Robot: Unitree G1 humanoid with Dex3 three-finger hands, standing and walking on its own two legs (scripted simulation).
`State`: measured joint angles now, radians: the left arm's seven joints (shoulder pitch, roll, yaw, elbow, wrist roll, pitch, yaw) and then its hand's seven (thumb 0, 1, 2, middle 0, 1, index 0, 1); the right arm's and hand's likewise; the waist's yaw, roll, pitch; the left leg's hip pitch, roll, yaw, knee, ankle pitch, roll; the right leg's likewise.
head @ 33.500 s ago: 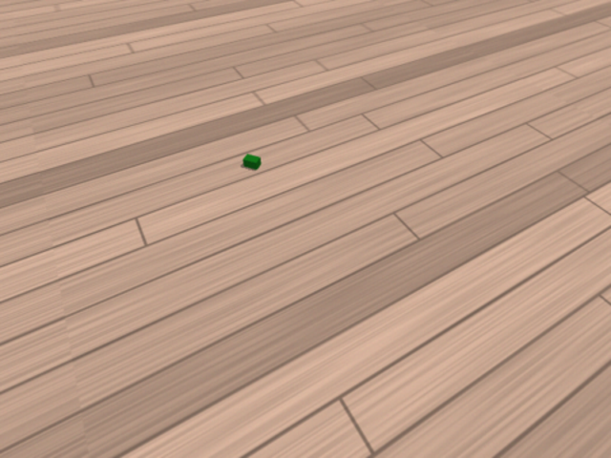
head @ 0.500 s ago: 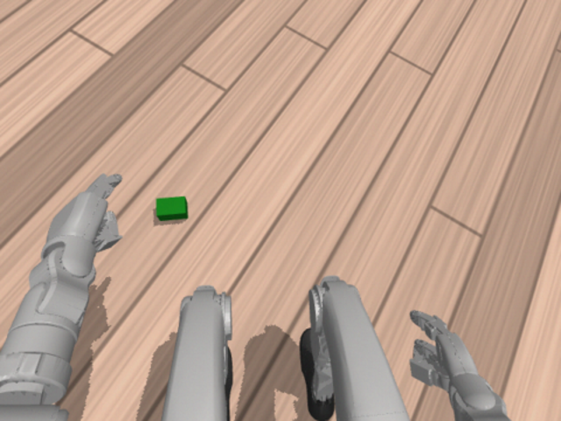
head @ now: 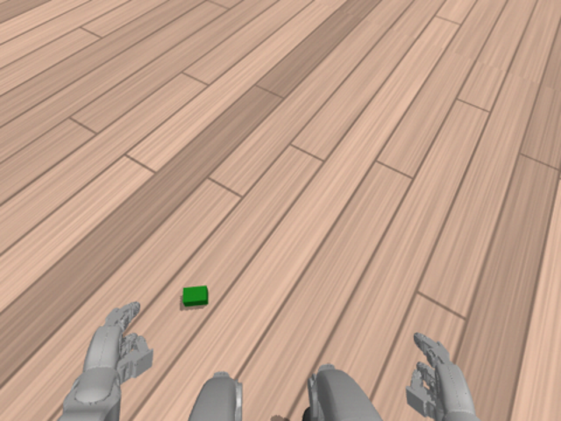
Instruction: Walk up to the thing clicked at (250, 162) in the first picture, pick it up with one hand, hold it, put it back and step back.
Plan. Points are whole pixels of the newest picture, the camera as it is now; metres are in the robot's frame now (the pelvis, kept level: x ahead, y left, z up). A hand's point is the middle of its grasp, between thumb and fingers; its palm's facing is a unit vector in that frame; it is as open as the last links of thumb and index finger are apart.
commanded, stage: home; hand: left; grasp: from above
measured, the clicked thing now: (195, 296) +0.51 +0.22 -0.65
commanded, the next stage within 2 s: none
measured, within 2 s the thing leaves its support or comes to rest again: neither
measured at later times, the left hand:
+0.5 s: hand (127, 382) +0.19 +0.18 +0.00, palm faces +0.07 -0.98 -0.20, open 7.4 cm
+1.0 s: hand (132, 378) +0.19 +0.18 +0.00, palm faces +0.06 -0.98 -0.20, open 7.4 cm
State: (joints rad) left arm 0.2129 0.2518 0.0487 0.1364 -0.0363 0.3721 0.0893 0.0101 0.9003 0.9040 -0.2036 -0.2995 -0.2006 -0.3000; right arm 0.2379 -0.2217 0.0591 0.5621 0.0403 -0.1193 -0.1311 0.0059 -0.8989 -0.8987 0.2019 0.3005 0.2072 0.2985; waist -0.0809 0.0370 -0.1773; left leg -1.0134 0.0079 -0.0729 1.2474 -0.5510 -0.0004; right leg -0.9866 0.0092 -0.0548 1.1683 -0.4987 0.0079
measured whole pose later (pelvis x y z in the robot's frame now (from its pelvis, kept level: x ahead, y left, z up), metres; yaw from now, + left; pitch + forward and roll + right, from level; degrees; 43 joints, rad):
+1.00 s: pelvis +0.03 +0.00 +0.05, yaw +1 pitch +10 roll -3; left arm 0.50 0.22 0.02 -0.11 -0.06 0.44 0.02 0.01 0.90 0.90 -0.20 -0.30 -0.20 -0.30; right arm 0.30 -0.23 0.04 0.55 0.01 -0.23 -0.17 0.01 -0.90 -0.90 0.20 0.30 0.21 0.30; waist -0.04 0.05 -0.17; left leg -0.67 0.01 -0.06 1.01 -0.51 0.00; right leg -0.65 0.01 -0.05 0.93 -0.46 0.01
